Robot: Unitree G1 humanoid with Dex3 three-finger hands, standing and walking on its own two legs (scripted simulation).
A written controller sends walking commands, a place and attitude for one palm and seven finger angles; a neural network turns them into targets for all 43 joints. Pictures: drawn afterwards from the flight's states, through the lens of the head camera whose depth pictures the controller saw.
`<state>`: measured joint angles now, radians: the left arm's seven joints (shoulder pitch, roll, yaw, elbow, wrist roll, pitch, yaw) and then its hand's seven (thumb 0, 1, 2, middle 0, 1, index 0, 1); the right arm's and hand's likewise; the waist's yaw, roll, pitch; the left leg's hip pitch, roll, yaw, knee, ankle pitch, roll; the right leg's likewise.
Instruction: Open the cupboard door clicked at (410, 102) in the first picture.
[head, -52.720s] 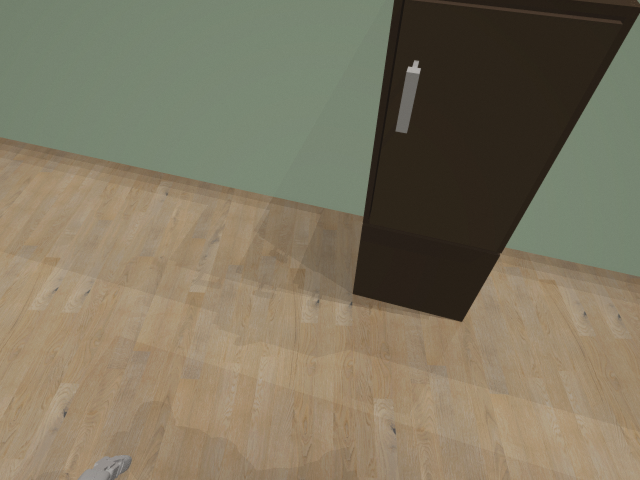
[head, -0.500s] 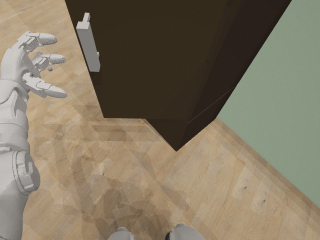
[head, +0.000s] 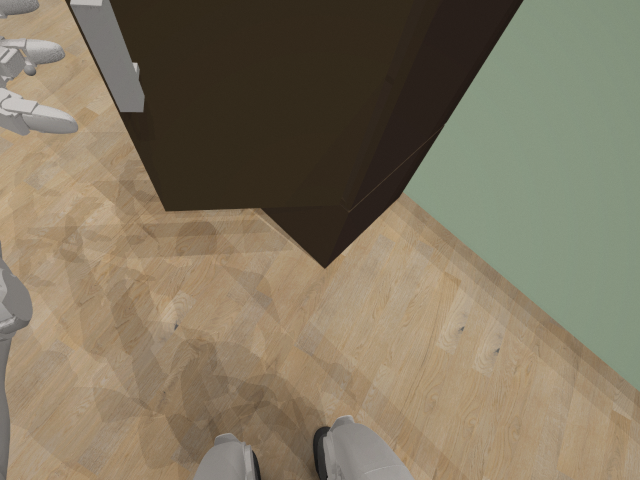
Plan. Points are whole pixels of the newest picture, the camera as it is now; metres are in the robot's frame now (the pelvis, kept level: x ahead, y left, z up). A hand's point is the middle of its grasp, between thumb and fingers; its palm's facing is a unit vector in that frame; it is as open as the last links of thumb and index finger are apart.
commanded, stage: move the hooked fingers beside the handle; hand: left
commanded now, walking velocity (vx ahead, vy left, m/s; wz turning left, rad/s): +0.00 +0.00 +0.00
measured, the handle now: (115, 42) +0.58 +0.15 +0.12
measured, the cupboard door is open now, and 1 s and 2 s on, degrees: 50 50 50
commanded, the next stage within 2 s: slide the fingers in behind the handle in 0.96 s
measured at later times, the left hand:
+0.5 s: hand (38, 87) +0.54 +0.23 +0.11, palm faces -0.05 -1.00 +0.02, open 14.0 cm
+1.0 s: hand (37, 80) +0.53 +0.22 +0.12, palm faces -0.04 -1.00 +0.02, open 14.0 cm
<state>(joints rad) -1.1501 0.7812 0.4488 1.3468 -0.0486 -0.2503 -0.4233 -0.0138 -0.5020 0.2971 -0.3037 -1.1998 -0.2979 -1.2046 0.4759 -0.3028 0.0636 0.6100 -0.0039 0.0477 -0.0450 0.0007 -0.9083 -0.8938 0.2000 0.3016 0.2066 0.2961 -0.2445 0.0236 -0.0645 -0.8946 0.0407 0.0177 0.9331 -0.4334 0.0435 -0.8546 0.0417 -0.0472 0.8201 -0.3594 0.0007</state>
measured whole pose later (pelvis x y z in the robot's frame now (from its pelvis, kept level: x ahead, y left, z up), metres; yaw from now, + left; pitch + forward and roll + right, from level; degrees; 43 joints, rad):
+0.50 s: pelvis +0.01 +0.01 +0.00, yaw +1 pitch +21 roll -5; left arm -1.04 0.65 0.40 1.26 -0.09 -0.23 -0.39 -0.01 -0.50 0.30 -0.30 -1.20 -0.30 -1.20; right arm 0.46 -0.28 0.05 0.60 -0.01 0.08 -0.02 0.00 -0.91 -0.89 0.20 0.30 0.21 0.30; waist -0.20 0.04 -0.09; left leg -0.84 0.03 0.01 0.92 -0.46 0.05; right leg -0.78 0.03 -0.05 0.80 -0.38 0.01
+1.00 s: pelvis -0.01 +0.00 +0.00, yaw +1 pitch +21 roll -4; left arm -1.13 0.72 0.41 1.33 -0.07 -0.27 -0.40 -0.01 -0.50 0.30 -0.30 -1.20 -0.30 -1.20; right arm 0.47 -0.30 0.07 0.63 0.00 0.06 -0.04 0.00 -0.91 -0.89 0.20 0.30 0.21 0.30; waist -0.23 0.02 -0.06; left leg -0.88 0.04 0.00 0.95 -0.43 0.04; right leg -0.83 0.04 -0.07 0.83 -0.36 -0.01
